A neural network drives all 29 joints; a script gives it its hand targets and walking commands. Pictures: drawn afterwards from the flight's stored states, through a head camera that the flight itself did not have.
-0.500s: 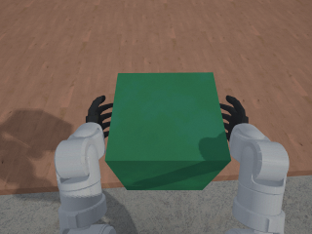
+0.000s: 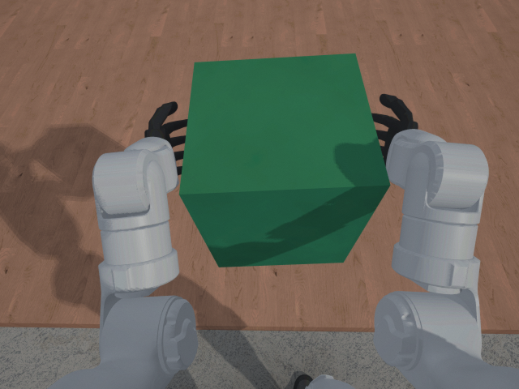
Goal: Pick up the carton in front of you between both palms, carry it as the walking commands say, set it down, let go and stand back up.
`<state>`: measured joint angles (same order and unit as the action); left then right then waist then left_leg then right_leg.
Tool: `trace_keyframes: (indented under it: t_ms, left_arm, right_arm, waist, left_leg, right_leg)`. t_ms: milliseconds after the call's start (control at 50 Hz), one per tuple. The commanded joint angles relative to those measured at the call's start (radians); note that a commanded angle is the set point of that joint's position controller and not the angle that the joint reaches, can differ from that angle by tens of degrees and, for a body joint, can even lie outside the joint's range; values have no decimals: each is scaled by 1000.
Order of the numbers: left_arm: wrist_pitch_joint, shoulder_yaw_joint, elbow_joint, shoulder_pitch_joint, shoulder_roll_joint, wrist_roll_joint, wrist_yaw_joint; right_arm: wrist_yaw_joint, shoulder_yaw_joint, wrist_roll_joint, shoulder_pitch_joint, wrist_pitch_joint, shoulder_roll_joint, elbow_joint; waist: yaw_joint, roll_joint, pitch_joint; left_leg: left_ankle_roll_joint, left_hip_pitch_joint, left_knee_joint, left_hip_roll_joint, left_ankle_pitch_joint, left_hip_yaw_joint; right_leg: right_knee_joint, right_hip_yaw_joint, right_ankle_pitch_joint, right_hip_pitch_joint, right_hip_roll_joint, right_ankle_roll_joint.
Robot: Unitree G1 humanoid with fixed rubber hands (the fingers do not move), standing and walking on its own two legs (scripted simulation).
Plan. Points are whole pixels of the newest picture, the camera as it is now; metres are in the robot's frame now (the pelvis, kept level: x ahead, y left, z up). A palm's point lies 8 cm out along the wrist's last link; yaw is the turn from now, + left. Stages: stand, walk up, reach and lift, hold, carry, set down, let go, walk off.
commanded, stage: carry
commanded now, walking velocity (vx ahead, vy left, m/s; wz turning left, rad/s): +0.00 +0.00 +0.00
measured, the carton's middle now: (277, 174) +0.42 +0.00 +0.06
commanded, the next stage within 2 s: none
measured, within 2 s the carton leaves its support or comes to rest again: neither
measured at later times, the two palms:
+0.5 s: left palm (163, 115) +0.49 +0.17 +0.12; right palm (369, 114) +0.49 -0.13 +0.12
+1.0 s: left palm (135, 98) +0.50 +0.21 +0.14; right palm (343, 96) +0.50 -0.09 +0.14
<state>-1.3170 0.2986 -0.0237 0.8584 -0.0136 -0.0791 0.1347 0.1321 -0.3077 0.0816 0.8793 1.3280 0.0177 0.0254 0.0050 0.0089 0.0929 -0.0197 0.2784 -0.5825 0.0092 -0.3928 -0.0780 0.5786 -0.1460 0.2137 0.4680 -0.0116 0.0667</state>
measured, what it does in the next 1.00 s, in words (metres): walks ahead: right foot, then left foot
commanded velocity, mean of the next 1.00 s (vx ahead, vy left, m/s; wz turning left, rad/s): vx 0.00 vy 0.00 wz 0.00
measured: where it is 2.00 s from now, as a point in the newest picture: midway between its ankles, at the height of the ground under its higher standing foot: (253, 380)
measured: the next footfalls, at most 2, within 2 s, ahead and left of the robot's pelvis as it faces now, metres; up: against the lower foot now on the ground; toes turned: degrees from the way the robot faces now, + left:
right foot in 0.42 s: +0.21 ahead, -0.02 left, +0.00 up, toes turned -5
left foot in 0.74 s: +0.20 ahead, +0.16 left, +0.00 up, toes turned +2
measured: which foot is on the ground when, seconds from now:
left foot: down 0.00-0.44, up 0.46-0.72, down 0.74-1.00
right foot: down 0.00-0.24, up 0.26-0.40, down 0.42-1.00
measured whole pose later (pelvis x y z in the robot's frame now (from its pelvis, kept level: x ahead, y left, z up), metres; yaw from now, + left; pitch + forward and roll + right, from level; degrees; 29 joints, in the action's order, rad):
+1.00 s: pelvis +0.16 +0.05 +0.01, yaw -1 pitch +1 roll +0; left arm -1.21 0.19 0.24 0.67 0.01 -0.06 0.12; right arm 0.12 -0.21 0.09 0.64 1.21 0.02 -0.20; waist 0.02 -0.01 -0.09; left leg -0.03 0.27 -0.53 -0.01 -0.28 -0.05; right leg 0.53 -0.09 0.26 0.29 0.03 0.07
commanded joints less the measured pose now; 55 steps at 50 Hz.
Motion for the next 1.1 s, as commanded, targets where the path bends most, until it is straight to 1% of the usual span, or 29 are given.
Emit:
trace_keyframes:
  t_ms: [0, 60, 80, 120, 140, 160, 180, 200, 220, 240, 260, 300, 340, 380, 400, 420, 440, 460, 480, 500, 540, 600, 680, 720, 740, 760, 780, 860, 1080]
  left_arm:
    - [7, -664, -164, 709, -1018, 415, -201]
    - [16, -705, -139, 628, -1017, 392, -207]
    - [22, -723, -124, 601, -1024, 391, -213]
    - [37, -756, -90, 572, -1048, 395, -225]
    - [46, -771, -70, 559, -1062, 401, -230]
    - [57, -785, -54, 551, -1074, 408, -235]
    - [70, -795, -47, 534, -1082, 413, -237]
    - [82, -806, -53, 532, -1094, 419, -237]
    - [92, -812, -65, 542, -1112, 421, -237]
    - [102, -818, -72, 545, -1119, 424, -235]
    - [110, -816, -68, 542, -1129, 416, -232]
    - [120, -818, -84, 525, -1128, 416, -231]
    - [125, -811, -97, 500, -1098, 409, -230]
    - [128, -796, -81, 427, -1057, 390, -229]
    - [131, -787, -71, 391, -1032, 382, -232]
    - [133, -776, -55, 384, -1017, 374, -238]
    - [134, -768, -10, 379, -1007, 364, -242]
    - [121, -748, 48, 336, -983, 351, -249]
    - [126, -750, 63, 315, -1015, 369, -258]
    - [136, -760, 37, 362, -1054, 392, -268]
    - [146, -783, -22, 489, -1105, 443, -279]
    - [145, -796, -70, 549, -1113, 491, -279]
    - [129, -782, -58, 509, -1079, 492, -274]
    - [123, -761, 9, 463, -1064, 471, -277]
    - [121, -751, 43, 440, -1067, 462, -280]
    - [122, -743, 48, 456, -1070, 456, -285]
    - [124, -743, 57, 492, -1081, 455, -288]
    - [132, -721, 108, 538, -1103, 459, -286]
    - [131, -647, 164, 532, -1118, 445, -270]
  right_arm:
    - [-196, 647, -392, 626, -13, 1023, 100]
    - [-207, 691, -383, 571, -23, 1013, 112]
    - [-212, 708, -384, 563, -29, 1018, 108]
    - [-226, 735, -385, 530, -42, 1047, 85]
    - [-233, 746, -389, 517, -50, 1063, 70]
    - [-240, 754, -393, 507, -58, 1074, 53]
    - [-246, 760, -397, 506, -67, 1083, 43]
    - [-252, 762, -398, 500, -78, 1084, 32]
    - [-259, 762, -403, 487, -89, 1082, 21]
    - [-263, 767, -417, 453, -99, 1078, 21]
    - [-265, 774, -422, 448, -109, 1084, 31]
    - [-261, 786, -428, 452, -131, 1082, 75]
    - [-256, 817, -447, 481, -142, 1080, 122]
    - [-259, 848, -465, 499, -145, 1079, 127]
    - [-262, 859, -472, 491, -147, 1074, 114]
    - [-266, 864, -470, 474, -149, 1064, 86]
    - [-274, 859, -469, 481, -140, 1063, 54]
    - [-272, 834, -457, 395, -133, 1046, -38]
    - [-272, 808, -444, 364, -135, 1038, -37]
    - [-270, 802, -437, 393, -140, 1060, -27]
    - [-261, 791, -438, 445, -150, 1095, -10]
    - [-235, 789, -430, 462, -157, 1101, 23]
    - [-219, 770, -411, 414, -143, 1070, 11]
    - [-229, 750, -397, 386, -131, 1059, -38]
    - [-237, 737, -386, 386, -130, 1048, -67]
    - [-246, 733, -383, 386, -135, 1055, -86]
    - [-254, 727, -389, 401, -139, 1066, -94]
    - [-258, 711, -404, 459, -145, 1072, -115]
    - [-252, 662, -421, 498, -143, 1093, -147]
  waist:
    - [-16, 34, -758]
    - [-4, 11, -736]
    - [11, -30, -739]
    - [22, -153, -715]
    - [21, -173, -697]
    - [13, -152, -687]
    - [7, -97, -684]
    - [-6, 18, -680]
    - [-25, 181, -646]
    - [-64, 276, -591]
    - [-108, 270, -568]
    - [-127, 220, -544]
    - [-98, 160, -558]
    - [-7, 89, -601]
    - [61, 25, -606]
    - [88, -75, -587]
    - [70, -236, -613]
    - [47, -146, -685]
    - [44, -87, -711]
    - [29, -37, -674]
    - [2, -42, -616]
    - [12, -113, -620]
    - [11, -91, -663]
    - [5, -67, -654]
    - [20, -10, -658]
    - [19, 23, -629]
    - [16, 42, -581]
    - [10, 20, -500]
    - [2, 5, -517]
  left_leg:
    - [-19, -276, -83, 122, 885, 80]
    - [-1, -181, -114, 80, 802, 43]
    - [12, -96, -101, 54, 656, 22]
    - [35, 129, 21, 0, 198, 2]
    - [43, 158, 132, -16, 113, 0]
    - [52, 98, 258, -23, 218, -14]
    - [60, -50, 327, -13, 455, -16]
    - [56, -280, 296, 22, 869, -5]
    - [16, -607, 161, 103, 1347, 60]
    - [-52, -901, 18, 181, 1724, 135]
    - [-96, -1015, -31, 211, 1809, 177]
    - [-119, -939, -13, 224, 1596, 203]
    - [-110, -745, -18, 189, 1390, 152]
    - [-87, -430, -107, 133, 1273, 40]
    - [-67, -278, -227, 90, 1075, -9]
    - [-40, -40, -339, 28, 511, -20]
    - [5, 193, -536, -91, -176, 20]
    - [21, 221, -666, -61, -259, 138]
    - [13, 201, -643, -34, -222, 163]
    - [5, 197, -566, -5, -182, 154]
    - [17, 146, -364, 11, -127, 116]
    - [24, -14, -140, -31, -38, 43]
    - [4, -134, 74, -6, 222, 40]
    - [-14, -199, 145, 55, 363, 92]
    - [-51, -234, 73, 133, 582, 142]
    - [-70, -191, 63, 162, 568, 154]
    - [-65, -159, 78, 155, 491, 152]
    - [-57, -100, 107, 133, 353, 147]
    - [-67, -110, 102, 135, 444, 143]
  right_leg:
    - [87, 87, -670, -336, -104, 45]
    - [35, 89, -769, -418, -103, 69]
    - [31, 104, -926, -521, -125, 88]
    - [63, 172, -1270, -751, -196, 134]
    - [74, 177, -1333, -793, -207, 137]
    - [95, 143, -1310, -769, -187, 116]
    - [130, 93, -1141, -656, -146, 87]
    - [187, 30, -810, -436, -84, 48]
    - [196, -45, -143, -46, 5, 15]
    - [237, -87, 255, 346, 79, -26]
    - [288, -73, 315, 519, 97, -38]
    - [249, -10, 242, 515, 79, -39]
    - [153, 12, 60, 315, 76, -27]
    - [-86, 15, -234, -126, 95, 1]
    - [-290, -10, -496, -379, 96, -3]
    - [-278, 37, -785, -622, 12, 20]
    - [-78, 326, -1585, -830, -246, 142]
    - [-59, 344, -1654, -881, -368, 216]
    - [-91, 343, -1402, -805, -369, 252]
    - [-124, 310, -1149, -715, -317, 226]
    - [-157, 238, -943, -575, -245, 180]
    - [-170, 188, -863, -453, -211, 138]
    - [-104, 165, -789, -448, -189, 111]
    - [-73, 176, -569, -408, -156, 74]
    - [-70, 170, -353, -356, -127, 41]
    - [-100, 169, -187, -344, -110, 29]
    - [-102, 170, -133, -324, -109, 30]
    - [-110, 186, -172, -295, -122, 38]
    - [-90, 180, -206, -302, -121, 27]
